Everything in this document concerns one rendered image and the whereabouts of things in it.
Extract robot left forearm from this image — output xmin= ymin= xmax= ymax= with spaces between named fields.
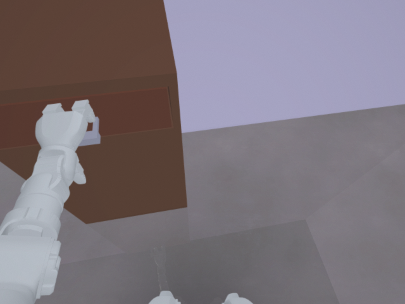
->
xmin=0 ymin=145 xmax=77 ymax=241

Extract cabinet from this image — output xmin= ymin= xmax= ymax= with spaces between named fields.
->
xmin=0 ymin=0 xmax=187 ymax=224

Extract left robot hand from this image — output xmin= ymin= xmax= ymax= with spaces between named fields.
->
xmin=35 ymin=99 xmax=96 ymax=184

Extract drawer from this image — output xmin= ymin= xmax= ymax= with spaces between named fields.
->
xmin=0 ymin=87 xmax=171 ymax=149

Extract left robot upper arm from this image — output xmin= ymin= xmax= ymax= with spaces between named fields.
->
xmin=0 ymin=235 xmax=61 ymax=304

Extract left robot shin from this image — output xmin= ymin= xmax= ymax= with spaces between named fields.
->
xmin=160 ymin=291 xmax=173 ymax=297

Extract handle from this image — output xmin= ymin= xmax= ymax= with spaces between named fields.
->
xmin=79 ymin=117 xmax=101 ymax=146

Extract right robot shin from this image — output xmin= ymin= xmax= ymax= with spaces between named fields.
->
xmin=224 ymin=293 xmax=239 ymax=302

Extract robot shin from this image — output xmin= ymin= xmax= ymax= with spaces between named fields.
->
xmin=160 ymin=291 xmax=173 ymax=297
xmin=224 ymin=293 xmax=239 ymax=302

